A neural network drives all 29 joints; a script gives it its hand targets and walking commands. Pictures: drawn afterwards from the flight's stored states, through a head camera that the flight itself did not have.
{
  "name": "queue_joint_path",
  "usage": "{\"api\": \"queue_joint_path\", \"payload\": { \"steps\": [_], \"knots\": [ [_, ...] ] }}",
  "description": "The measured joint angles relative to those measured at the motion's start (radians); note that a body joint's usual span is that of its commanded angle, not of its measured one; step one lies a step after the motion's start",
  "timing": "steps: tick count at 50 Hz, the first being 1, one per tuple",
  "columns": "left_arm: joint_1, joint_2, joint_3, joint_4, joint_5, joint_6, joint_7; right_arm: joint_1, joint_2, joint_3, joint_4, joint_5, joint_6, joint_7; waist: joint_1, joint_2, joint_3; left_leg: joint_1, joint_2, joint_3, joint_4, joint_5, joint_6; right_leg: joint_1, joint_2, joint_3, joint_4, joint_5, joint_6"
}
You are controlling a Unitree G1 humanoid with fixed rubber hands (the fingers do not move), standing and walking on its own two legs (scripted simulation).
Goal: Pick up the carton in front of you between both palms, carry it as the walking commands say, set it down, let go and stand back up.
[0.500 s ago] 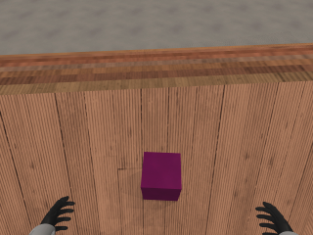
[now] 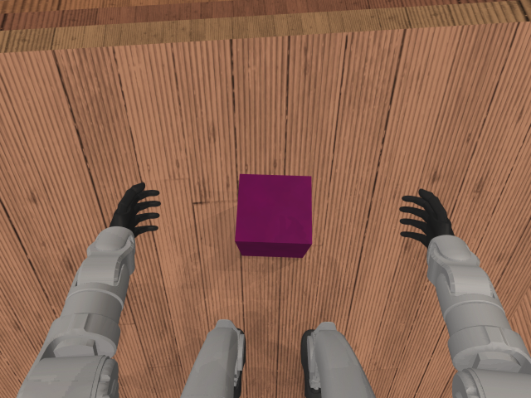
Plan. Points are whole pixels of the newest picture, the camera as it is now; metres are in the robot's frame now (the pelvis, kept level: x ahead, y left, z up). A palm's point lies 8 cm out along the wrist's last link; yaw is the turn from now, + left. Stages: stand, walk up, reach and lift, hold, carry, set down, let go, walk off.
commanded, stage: reach and lift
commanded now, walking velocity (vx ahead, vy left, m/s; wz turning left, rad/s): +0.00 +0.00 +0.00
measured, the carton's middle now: (273, 219) +0.52 +0.00 -0.57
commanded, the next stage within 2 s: none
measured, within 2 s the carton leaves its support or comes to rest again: neither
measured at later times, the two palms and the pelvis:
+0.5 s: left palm (180, 151) +0.53 +0.19 -0.15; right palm (376, 158) +0.53 -0.19 -0.15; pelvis -0.03 +0.00 -0.04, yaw +0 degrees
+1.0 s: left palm (201, 201) +0.51 +0.20 -0.38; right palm (348, 205) +0.51 -0.19 -0.38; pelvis -0.04 +0.00 -0.22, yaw +0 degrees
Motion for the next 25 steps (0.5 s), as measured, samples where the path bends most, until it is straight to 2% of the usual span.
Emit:
{"api": "queue_joint_path", "payload": {
  "steps": [7, 16, 21, 25],
  "knots": [
    [-0.332, 0.016, 0.041, 0.114, 0.001, 0.033, 0.013, -0.329, -0.011, -0.04, 0.108, 0.004, 0.035, -0.02, 0.001, -0.004, 0.03, -0.196, -0.003, 0.001, 0.037, 0.054, -0.001, -0.196, 0.002, 0.006, 0.037, 0.055, 0.005],
    [-0.702, 0.024, 0.126, 0.238, 0.051, 0.032, 0.021, -0.695, -0.014, -0.154, 0.238, -0.066, 0.027, -0.022, -0.001, -0.005, 0.058, -0.395, -0.009, -0.004, 0.059, 0.095, -0.002, -0.394, 0.002, 0.007, 0.058, 0.094, 0.008],
    [-0.82, 0.015, 0.184, 0.246, 0.105, 0.005, 0.017, -0.809, -0.004, -0.211, 0.242, -0.111, -0.001, -0.017, -0.004, -0.004, 0.068, -0.47, -0.011, -0.006, 0.054, 0.097, -0.001, -0.468, 0.003, 0.009, 0.053, 0.096, 0.009],
    [-0.829, -0.007, 0.223, 0.221, 0.143, -0.03, 0.015, -0.815, 0.02, -0.242, 0.211, -0.144, -0.036, -0.016, -0.002, -0.002, 0.055, -0.509, -0.012, -0.007, 0.044, 0.089, -0.001, -0.508, 0.004, 0.011, 0.043, 0.089, 0.009]
  ]
}}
